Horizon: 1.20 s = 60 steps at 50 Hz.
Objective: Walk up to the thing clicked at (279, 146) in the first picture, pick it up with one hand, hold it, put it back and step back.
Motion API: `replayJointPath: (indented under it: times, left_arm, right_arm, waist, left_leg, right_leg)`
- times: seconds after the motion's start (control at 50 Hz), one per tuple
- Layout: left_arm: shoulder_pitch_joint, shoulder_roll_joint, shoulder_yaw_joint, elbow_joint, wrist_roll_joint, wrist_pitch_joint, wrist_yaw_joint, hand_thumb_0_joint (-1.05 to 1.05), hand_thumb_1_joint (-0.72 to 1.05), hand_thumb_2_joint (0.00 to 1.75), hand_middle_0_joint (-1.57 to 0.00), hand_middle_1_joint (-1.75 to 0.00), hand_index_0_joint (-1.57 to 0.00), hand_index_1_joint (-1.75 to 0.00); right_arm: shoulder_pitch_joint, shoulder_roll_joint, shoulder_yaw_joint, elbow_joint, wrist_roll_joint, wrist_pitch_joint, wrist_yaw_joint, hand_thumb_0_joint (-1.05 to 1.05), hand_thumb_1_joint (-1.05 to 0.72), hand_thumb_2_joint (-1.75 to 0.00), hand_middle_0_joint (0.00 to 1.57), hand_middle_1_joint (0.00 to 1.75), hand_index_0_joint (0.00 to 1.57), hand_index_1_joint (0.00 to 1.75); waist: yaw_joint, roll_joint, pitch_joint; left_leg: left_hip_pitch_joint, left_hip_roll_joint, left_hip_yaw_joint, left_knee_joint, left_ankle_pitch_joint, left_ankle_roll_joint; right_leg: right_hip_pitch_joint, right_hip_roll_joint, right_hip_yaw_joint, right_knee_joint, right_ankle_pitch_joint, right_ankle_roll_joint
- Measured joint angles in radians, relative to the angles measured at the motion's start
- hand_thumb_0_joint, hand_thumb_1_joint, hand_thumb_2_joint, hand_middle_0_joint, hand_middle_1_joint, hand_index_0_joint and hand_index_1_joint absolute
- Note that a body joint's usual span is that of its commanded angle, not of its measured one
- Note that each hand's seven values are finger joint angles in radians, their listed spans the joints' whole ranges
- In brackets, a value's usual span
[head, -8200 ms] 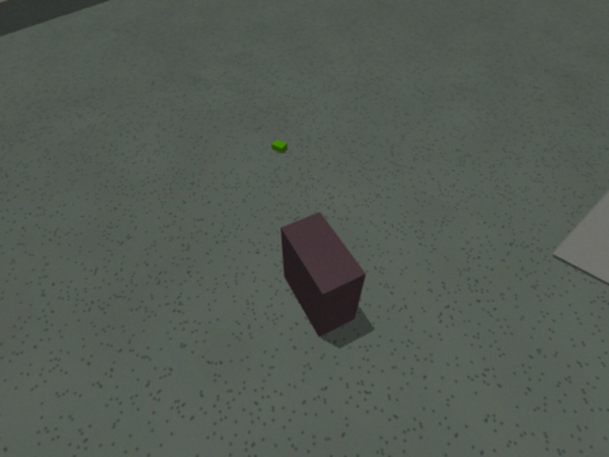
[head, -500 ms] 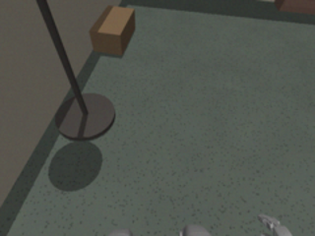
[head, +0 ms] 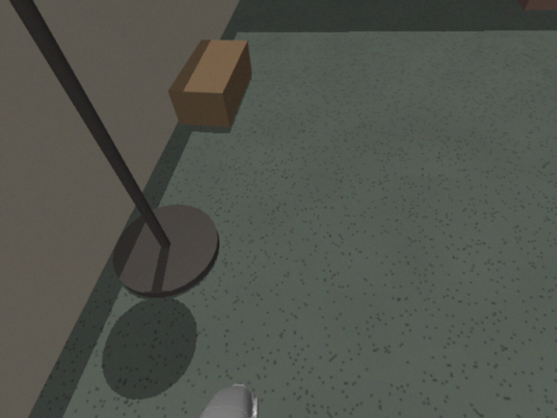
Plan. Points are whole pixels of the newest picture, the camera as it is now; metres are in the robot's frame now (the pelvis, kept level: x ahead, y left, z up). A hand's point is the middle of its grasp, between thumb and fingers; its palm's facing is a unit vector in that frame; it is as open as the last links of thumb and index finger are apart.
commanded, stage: walk up
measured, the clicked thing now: out of the picture +0.24 -1.14 -0.75
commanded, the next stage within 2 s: stand in 1.24 s
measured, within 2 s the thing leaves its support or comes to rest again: neither
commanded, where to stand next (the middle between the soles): +0.21 +0.04 m, yaw -3 degrees
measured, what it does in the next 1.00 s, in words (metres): walks ahead: left foot, then right foot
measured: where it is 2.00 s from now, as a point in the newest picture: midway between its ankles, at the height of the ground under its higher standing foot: outside the picture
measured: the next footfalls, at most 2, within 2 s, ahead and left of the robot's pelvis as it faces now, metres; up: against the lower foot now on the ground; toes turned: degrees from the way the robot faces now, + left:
left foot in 0.16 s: +0.18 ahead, +0.17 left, +0.00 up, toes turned +1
right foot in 0.54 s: +0.21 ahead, -0.08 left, +0.00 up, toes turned -5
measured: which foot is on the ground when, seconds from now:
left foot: up 0.00-0.14, down 0.16-1.00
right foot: down 0.00-0.18, up 0.20-0.52, down 0.54-1.00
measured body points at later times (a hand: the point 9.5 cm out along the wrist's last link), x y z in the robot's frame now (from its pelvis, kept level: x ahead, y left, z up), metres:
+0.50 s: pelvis +0.11 +0.06 -0.01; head +0.15 +0.07 +0.44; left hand +0.20 +0.38 -0.14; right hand +0.17 -0.26 -0.12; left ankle +0.14 +0.17 -0.73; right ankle +0.17 -0.07 -0.72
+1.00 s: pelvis +0.13 +0.04 +0.01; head +0.15 +0.05 +0.46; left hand +0.26 +0.33 -0.12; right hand +0.19 -0.27 -0.12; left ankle +0.14 +0.17 -0.73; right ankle +0.17 -0.07 -0.73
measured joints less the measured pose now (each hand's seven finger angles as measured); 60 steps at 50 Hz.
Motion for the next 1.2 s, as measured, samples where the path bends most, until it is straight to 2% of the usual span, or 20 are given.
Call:
replayJointPath:
  times: [0.08,0.16,0.2,0.26,0.3,0.36,0.42,0.52,0.54,0.58,0.62,0.7,0.86,1.2]
  left_arm:
    - [0.025,0.023,0.004,0.0,0.003,0.007,-0.002,0.0,0.9,0.9,-0.21,-0.3,-0.21,-0.3]
    - [0.036,0.046,0.002,0.008,0.004,0.028,0.002,0.0,0.9,0.9,-0.21,-0.3,-0.21,-0.3]
    - [0.022,0.056,0.003,0.022,0.0,0.045,0.009,0.0,0.9,0.9,-0.21,-0.3,-0.21,-0.3]
    - [-0.015,0.054,-0.006,0.047,-0.006,0.065,0.021,0.0,0.9,0.9,-0.21,-0.3,-0.2,-0.3]
    - [-0.036,0.057,-0.006,0.052,-0.012,0.063,0.022,0.0,0.9,0.9,-0.2,-0.3,-0.2,-0.3]
    - [-0.062,0.051,-0.005,0.051,-0.015,0.065,0.02,0.0,0.9,0.9,-0.2,-0.3,-0.2,-0.3]
    - [-0.092,0.037,-0.007,0.053,-0.012,0.077,0.019,0.0,0.9,0.9,-0.2,-0.3,-0.2,-0.3]
    - [-0.145,0.019,-0.004,0.067,-0.01,0.089,0.02,0.0,0.9,0.9,-0.2,-0.3,-0.2,-0.3]
    - [-0.154,0.014,-0.002,0.074,-0.007,0.089,0.021,0.0,0.9,0.9,-0.2,-0.3,-0.2,-0.3]
    - [-0.173,-0.002,-0.006,0.087,-0.004,0.088,0.019,0.0,0.9,0.9,-0.2,-0.3,-0.2,-0.3]
    - [-0.192,-0.011,-0.017,0.096,-0.006,0.091,0.015,0.0,0.9,0.9,-0.2,-0.3,-0.2,-0.3]
    - [-0.23,-0.033,-0.033,0.118,-0.006,0.102,0.012,0.0,0.9,0.9,-0.2,-0.3,-0.2,-0.3]
    - [-0.284,-0.046,-0.038,0.189,-0.014,0.099,0.003,0.0,0.9,0.9,-0.21,-0.3,-0.2,-0.3]
    - [-0.286,-0.052,-0.027,0.31,-0.011,0.105,0.004,0.0,0.9,0.9,-0.2,-0.3,-0.2,-0.3]
  right_arm:
    - [-0.009,0.002,-0.007,0.002,-0.008,-0.001,0.012,0.0,-0.9,-0.9,0.21,0.3,0.2,0.3]
    - [-0.011,-0.006,-0.014,0.006,-0.006,-0.021,0.005,0.0,-0.9,-0.9,0.21,0.3,0.2,0.3]
    - [-0.023,0.005,-0.015,0.006,-0.007,-0.037,-0.011,0.0,-0.9,-0.9,0.21,0.3,0.2,0.3]
    - [-0.029,0.026,-0.002,-0.01,0.006,-0.051,-0.023,0.0,-0.9,-0.9,0.21,0.3,0.2,0.3]
    - [-0.025,0.044,0.011,-0.018,0.012,-0.059,-0.032,0.0,-0.9,-0.9,0.21,0.3,0.2,0.3]
    - [-0.019,0.052,0.027,-0.021,0.013,-0.062,-0.045,0.0,-0.9,-0.9,0.21,0.3,0.2,0.3]
    - [-0.019,0.05,0.036,-0.019,0.013,-0.06,-0.061,0.0,-0.9,-0.9,0.21,0.3,0.2,0.3]
    - [-0.039,0.045,0.049,-0.004,0.024,-0.037,-0.075,0.0,-0.9,-0.9,0.21,0.3,0.2,0.3]
    - [-0.048,0.043,0.05,0.004,0.027,-0.03,-0.076,0.0,-0.9,-0.9,0.21,0.3,0.2,0.3]
    - [-0.074,0.045,0.051,0.026,0.033,-0.016,-0.082,0.0,-0.9,-0.9,0.21,0.3,0.2,0.3]
    - [-0.095,0.051,0.053,0.05,0.035,-0.011,-0.086,0.0,-0.9,-0.9,0.21,0.3,0.2,0.3]
    - [-0.119,0.061,0.062,0.105,0.029,-0.022,-0.08,0.0,-0.9,-0.9,0.21,0.3,0.2,0.3]
    - [-0.141,0.071,0.083,0.211,0.017,-0.038,-0.071,0.0,-0.9,-0.9,0.21,0.3,0.2,0.3]
    - [-0.207,0.056,0.071,0.29,0.013,-0.035,-0.077,0.0,-0.9,-0.9,0.21,0.3,0.2,0.3]
  waist:
    - [0.008,-0.02,-0.007]
    - [0.008,-0.048,-0.021]
    - [0.004,-0.091,-0.01]
    - [-0.011,-0.105,0.006]
    - [-0.019,-0.124,0.018]
    - [-0.027,-0.132,0.031]
    - [-0.035,-0.126,0.044]
    - [-0.04,-0.109,0.054]
    - [-0.036,-0.099,0.054]
    - [-0.04,-0.071,0.056]
    - [-0.039,-0.073,0.051]
    - [-0.037,-0.078,0.035]
    - [-0.034,-0.095,-0.002]
    - [-0.021,-0.085,-0.027]
  left_leg:
    - [0.007,0.024,0.009,-0.139,0.044,-0.007]
    - [0.087,0.008,0.03,-0.281,0.107,-0.001]
    - [0.093,-0.023,0.058,-0.243,0.109,-0.004]
    - [0.115,-0.022,0.067,-0.232,0.072,0.006]
    - [0.15,-0.026,0.077,-0.271,0.077,0.01]
    - [0.19,-0.03,0.089,-0.312,0.08,0.016]
    - [0.209,-0.03,0.099,-0.317,0.068,0.017]
    - [0.184,-0.021,0.106,-0.223,0.003,0.003]
    - [0.175,-0.012,0.106,-0.193,-0.016,-0.003]
    - [0.167,0.001,0.09,-0.164,-0.041,-0.006]
    - [0.172,-0.025,0.076,-0.168,-0.08,0.001]
    - [0.211,-0.046,0.08,-0.261,0.019,-0.007]
    - [0.288,-0.044,0.076,-0.409,0.076,-0.015]
    - [0.372,-0.035,0.072,-0.561,0.142,-0.026]
  right_leg:
    - [0.028,-0.011,0.003,0.011,-0.046,0.009]
    - [0.024,-0.039,0.013,0.103,-0.135,0.034]
    - [-0.016,-0.066,0.056,0.235,-0.192,0.013]
    - [-0.118,-0.007,0.106,0.475,-0.243,-0.011]
    - [-0.166,0.011,0.113,0.525,-0.219,-0.018]
    - [-0.206,0.011,0.101,0.482,-0.191,-0.01]
    - [-0.21,0.002,0.082,0.371,-0.153,-0.005]
    - [-0.139,0.007,0.054,0.177,-0.042,-0.021]
    - [-0.123,0.016,0.053,0.152,-0.02,-0.012]
    - [-0.125,0.032,0.044,0.167,-0.034,0.003]
    - [-0.132,0.024,0.052,0.181,-0.045,0.004]
    - [-0.117,0.012,0.065,0.146,-0.031,0.015]
    - [-0.038,0.02,0.057,-0.001,0.032,0.013]
    - [0.05,0.035,0.049,-0.157,0.098,0.009]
